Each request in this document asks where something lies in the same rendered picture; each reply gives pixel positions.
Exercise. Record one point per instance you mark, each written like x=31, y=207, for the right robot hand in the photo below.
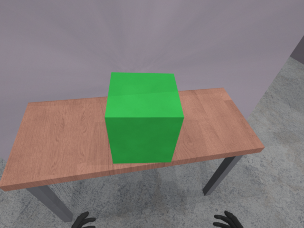
x=230, y=219

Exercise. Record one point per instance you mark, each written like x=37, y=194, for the left robot hand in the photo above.
x=81, y=220

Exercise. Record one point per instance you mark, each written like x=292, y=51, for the table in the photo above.
x=67, y=140

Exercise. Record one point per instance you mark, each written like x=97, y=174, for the carton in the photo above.
x=143, y=117

